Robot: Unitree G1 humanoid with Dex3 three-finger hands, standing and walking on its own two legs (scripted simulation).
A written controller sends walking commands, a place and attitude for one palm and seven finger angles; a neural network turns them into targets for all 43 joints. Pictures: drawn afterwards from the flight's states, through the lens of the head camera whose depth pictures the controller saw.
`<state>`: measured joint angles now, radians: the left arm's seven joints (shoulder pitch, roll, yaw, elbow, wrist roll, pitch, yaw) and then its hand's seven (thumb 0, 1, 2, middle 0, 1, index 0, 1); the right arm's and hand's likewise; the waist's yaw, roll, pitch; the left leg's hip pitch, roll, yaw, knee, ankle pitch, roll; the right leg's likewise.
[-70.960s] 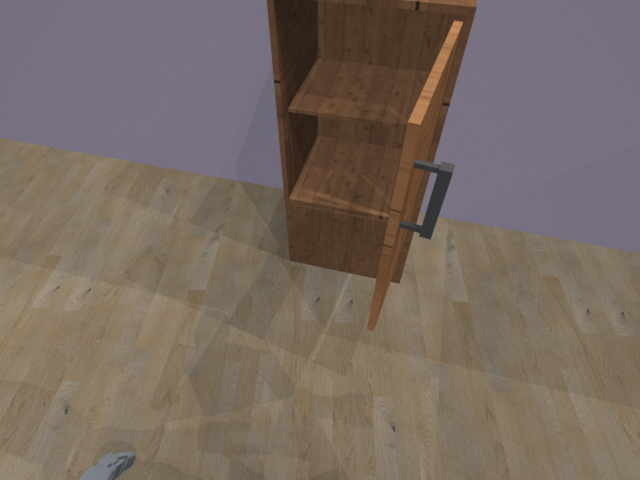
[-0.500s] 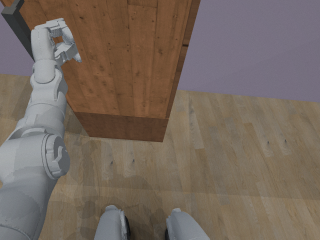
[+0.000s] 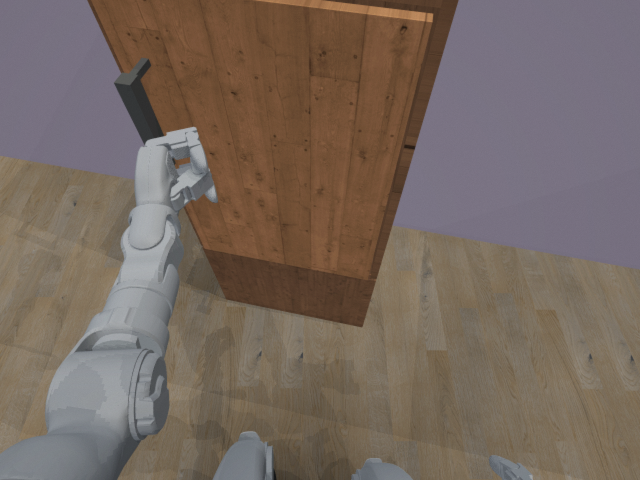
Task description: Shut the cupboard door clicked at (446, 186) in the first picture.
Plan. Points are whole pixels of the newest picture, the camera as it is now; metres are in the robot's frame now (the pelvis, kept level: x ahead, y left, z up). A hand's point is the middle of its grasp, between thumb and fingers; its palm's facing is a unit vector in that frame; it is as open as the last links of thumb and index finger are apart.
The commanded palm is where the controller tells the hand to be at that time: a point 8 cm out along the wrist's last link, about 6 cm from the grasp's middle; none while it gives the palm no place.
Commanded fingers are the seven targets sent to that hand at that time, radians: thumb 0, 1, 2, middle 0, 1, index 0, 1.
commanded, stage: draw the hand back to the body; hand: left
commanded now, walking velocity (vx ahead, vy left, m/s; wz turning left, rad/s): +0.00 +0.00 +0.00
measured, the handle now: (155, 118) +0.60 +0.22 +0.08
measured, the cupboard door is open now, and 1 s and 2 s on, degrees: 0 0 0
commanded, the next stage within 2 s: step back with the hand held close in 1.54 s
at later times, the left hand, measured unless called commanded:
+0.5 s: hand (111, 237) +0.35 +0.20 +0.15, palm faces +0.04 -1.00 -0.04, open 3.1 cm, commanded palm +0.31 +0.25 +0.16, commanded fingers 0.00 0.90 0.90 -1.08 -1.26 -1.08 -1.26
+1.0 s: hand out of the picture +0.24 +0.28 +0.21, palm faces +0.38 -0.87 -0.33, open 4.9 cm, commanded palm +0.19 +0.32 +0.23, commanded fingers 0.00 0.90 0.90 -0.39 -0.51 -0.39 -0.51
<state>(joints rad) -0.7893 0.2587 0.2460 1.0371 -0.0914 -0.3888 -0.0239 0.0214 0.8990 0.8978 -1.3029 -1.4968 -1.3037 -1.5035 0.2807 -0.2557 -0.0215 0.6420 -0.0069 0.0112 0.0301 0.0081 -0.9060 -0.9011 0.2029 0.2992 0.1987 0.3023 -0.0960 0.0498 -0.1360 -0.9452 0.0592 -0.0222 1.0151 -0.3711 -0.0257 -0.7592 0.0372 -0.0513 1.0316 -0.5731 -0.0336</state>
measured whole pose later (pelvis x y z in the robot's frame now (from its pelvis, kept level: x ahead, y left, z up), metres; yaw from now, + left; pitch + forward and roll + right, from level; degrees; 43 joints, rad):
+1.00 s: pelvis +0.01 +0.04 +0.07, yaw +0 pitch -3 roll +0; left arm 0.30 0.32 0.24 -0.22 -0.08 -0.06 0.09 0.02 0.89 0.90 -0.66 -0.79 -0.66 -0.80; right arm 0.17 -0.21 0.07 0.58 0.03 -0.03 -0.07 0.02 -0.90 -0.90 0.21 0.30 0.20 0.30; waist 0.06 0.06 0.00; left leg -0.23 -0.01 0.04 0.45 -0.17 0.03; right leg -0.05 -0.03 -0.01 0.42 -0.32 0.02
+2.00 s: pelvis +0.01 +0.03 +0.07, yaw +0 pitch +1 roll -1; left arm 0.56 0.44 0.40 -0.49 -0.09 -0.10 0.10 0.02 0.89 0.90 -0.22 -0.30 -0.22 -0.31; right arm 0.16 -0.25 -0.01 0.54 0.03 0.07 -0.09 0.02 -0.90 -0.90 0.20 0.30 0.20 0.30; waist 0.01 0.06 0.02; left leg -0.34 0.02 0.04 0.51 -0.18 0.01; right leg -0.15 -0.01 -0.02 0.48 -0.33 0.01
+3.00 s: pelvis -0.25 +0.11 +0.05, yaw +6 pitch -3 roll -3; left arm 0.36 0.40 0.44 -0.43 -0.05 -0.20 0.17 0.01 0.88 0.90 -0.21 -0.30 -0.21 -0.31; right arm 0.23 -0.21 0.02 0.65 0.00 -0.09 -0.09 0.02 -0.90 -0.90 0.21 0.30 0.20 0.30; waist 0.06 -0.03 0.02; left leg -0.40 0.02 0.02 0.66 -0.20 0.03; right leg -0.34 0.01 0.05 0.73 -0.40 0.02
